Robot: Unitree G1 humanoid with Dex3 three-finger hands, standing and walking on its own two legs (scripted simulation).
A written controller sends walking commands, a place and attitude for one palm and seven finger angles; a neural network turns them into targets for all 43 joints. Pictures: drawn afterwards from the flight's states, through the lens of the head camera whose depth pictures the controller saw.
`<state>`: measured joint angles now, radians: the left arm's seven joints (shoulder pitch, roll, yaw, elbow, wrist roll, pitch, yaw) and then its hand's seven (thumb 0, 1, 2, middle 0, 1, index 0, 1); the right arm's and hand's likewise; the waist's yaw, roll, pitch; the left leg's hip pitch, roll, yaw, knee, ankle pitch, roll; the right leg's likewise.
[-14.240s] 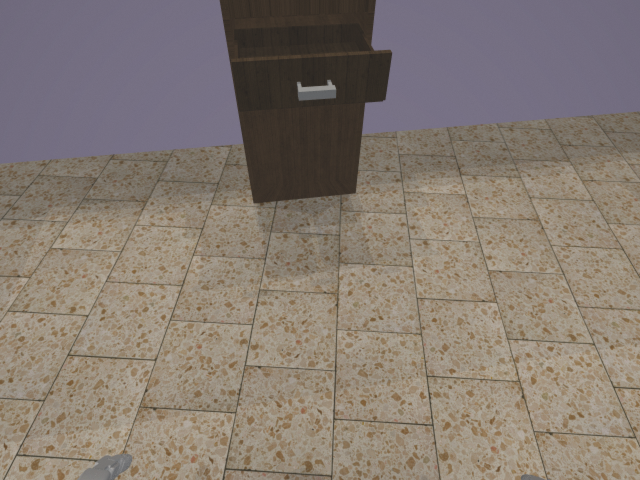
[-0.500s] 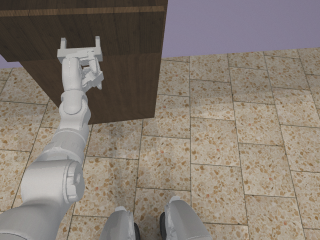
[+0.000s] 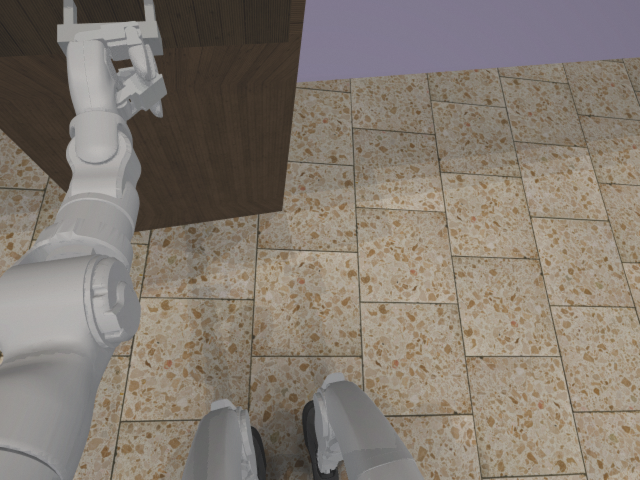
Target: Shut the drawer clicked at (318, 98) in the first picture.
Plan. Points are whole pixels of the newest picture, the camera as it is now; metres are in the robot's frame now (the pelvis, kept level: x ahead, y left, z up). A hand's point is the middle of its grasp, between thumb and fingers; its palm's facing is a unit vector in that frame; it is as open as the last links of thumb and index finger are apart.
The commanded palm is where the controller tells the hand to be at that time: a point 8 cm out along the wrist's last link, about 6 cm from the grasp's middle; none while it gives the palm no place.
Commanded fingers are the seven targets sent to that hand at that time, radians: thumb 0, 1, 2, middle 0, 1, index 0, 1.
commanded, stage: push the drawer shut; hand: left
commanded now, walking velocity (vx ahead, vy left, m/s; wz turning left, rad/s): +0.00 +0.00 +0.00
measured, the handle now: (111, 24) +0.65 +0.15 +0.06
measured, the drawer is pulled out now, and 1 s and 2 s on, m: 0.02 0.00 0.00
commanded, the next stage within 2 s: pull the fist back off the drawer in 0.58 s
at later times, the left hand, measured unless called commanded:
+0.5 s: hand (148, 62) +0.60 +0.11 +0.05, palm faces +0.06 -1.00 -0.04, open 3.0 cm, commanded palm +0.62 +0.12 +0.06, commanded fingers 0.00 0.90 0.90 -1.40 -1.60 -1.40 -1.60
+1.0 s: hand (145, 59) +0.60 +0.11 +0.06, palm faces +0.04 -1.00 -0.04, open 3.2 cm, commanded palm +0.59 +0.11 +0.06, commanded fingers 0.00 0.90 0.90 -1.40 -1.60 -1.40 -1.60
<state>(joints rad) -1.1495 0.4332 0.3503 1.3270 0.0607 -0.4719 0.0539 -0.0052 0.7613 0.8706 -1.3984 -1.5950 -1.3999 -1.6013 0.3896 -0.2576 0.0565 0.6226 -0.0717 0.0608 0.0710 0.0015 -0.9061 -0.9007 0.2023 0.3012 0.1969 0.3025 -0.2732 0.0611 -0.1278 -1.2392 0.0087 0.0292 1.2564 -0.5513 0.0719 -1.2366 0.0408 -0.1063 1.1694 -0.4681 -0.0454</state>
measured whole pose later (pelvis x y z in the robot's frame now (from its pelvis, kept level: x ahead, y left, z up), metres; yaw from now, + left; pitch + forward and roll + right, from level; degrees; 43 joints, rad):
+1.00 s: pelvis -0.04 +0.01 -0.02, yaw -1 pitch +34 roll -7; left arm -1.43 0.62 0.31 1.45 0.14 -0.34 0.06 0.03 0.62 0.94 -1.40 -1.59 -1.40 -1.60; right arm 0.45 -0.25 0.11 0.64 -0.10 -0.01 0.08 0.00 -0.91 -0.90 0.20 0.30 0.20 0.30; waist -0.37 0.07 -0.10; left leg -1.44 0.01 -0.01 1.35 -0.51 0.08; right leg -1.40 0.04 -0.15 1.21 -0.42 -0.04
